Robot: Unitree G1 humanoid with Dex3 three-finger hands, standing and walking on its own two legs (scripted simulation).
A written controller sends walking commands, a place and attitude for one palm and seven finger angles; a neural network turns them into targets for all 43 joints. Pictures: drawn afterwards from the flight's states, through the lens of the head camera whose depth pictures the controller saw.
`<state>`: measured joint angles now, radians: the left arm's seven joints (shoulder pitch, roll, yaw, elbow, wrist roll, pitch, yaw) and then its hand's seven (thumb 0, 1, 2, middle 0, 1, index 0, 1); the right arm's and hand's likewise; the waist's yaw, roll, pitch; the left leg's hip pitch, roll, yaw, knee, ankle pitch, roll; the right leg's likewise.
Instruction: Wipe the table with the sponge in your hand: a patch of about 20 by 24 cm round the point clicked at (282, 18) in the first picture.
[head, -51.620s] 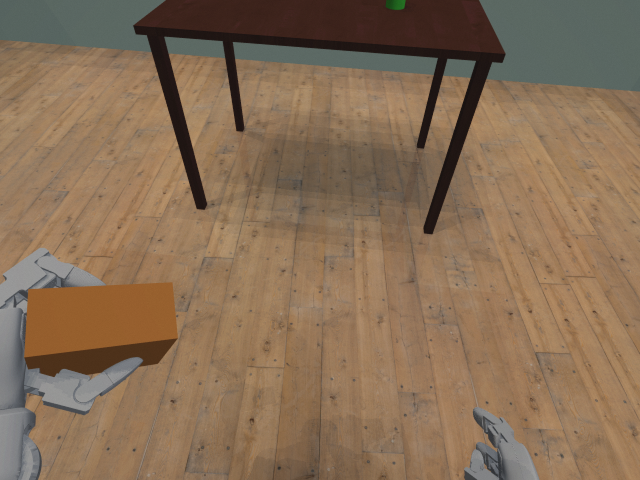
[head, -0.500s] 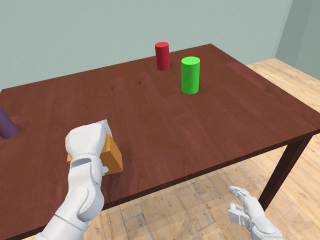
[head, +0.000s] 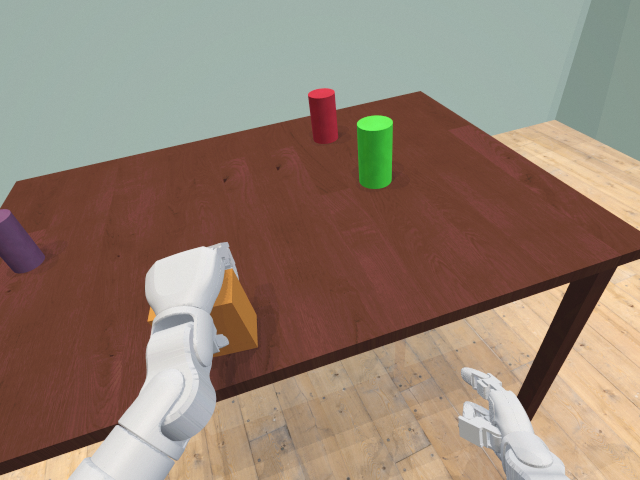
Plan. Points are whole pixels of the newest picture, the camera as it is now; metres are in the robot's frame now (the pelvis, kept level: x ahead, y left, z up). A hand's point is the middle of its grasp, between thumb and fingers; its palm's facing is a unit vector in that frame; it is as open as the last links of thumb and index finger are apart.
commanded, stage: slide across to the third lane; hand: left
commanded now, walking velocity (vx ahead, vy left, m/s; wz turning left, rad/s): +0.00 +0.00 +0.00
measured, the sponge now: (212, 324) +0.29 +0.20 +0.07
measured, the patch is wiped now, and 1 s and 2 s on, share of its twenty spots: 0.70 0.85 0.90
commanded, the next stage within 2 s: wipe forward along the third lane in 0.30 s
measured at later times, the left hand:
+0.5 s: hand (246, 290) +0.31 +0.14 +0.11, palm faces +0.09 -0.12 -0.99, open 9.8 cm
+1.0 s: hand (249, 264) +0.36 +0.16 +0.11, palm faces +0.02 -0.07 -1.00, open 9.8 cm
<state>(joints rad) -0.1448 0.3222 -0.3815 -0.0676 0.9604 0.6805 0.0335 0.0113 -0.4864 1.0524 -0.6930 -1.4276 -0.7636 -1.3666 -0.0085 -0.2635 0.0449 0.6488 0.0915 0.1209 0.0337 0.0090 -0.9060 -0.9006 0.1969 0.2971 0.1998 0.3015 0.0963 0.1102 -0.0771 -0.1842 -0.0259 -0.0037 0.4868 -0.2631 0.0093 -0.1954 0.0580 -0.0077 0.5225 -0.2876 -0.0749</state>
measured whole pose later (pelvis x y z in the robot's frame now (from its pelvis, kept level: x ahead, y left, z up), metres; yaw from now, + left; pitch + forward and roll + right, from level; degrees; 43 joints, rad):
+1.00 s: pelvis -0.01 -0.02 +0.00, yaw +0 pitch +1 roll +2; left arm -0.55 0.23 -0.33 0.53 0.94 0.64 0.06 -0.01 -0.51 1.06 -0.74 -1.38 -0.81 -1.32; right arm 0.05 -0.27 0.04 0.71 0.09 0.13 -0.03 0.01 -0.91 -0.90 0.20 0.30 0.20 0.30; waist 0.04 0.08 -0.11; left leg -0.25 0.00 -0.01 0.46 -0.22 0.00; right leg -0.26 0.08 -0.01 0.50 -0.25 -0.10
